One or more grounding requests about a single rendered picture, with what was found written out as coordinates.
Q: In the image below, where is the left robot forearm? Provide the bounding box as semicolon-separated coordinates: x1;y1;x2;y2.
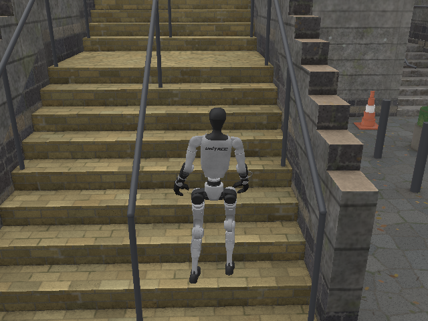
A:
175;163;189;187

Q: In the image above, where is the robot left upper arm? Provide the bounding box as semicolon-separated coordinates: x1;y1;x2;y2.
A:
183;136;203;173

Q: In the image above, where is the robot left foot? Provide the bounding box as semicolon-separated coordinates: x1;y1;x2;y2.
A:
189;266;201;284

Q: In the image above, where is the robot left hand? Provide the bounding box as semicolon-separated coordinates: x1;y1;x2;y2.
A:
173;183;189;196

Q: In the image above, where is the robot right hand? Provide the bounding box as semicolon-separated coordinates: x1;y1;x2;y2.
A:
233;181;249;193

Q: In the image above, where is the right robot forearm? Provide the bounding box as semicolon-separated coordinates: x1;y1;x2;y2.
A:
239;164;249;185

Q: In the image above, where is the robot head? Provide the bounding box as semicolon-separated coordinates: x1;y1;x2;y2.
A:
205;108;228;140

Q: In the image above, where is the robot right upper arm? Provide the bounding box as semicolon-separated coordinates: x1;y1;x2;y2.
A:
231;136;246;173

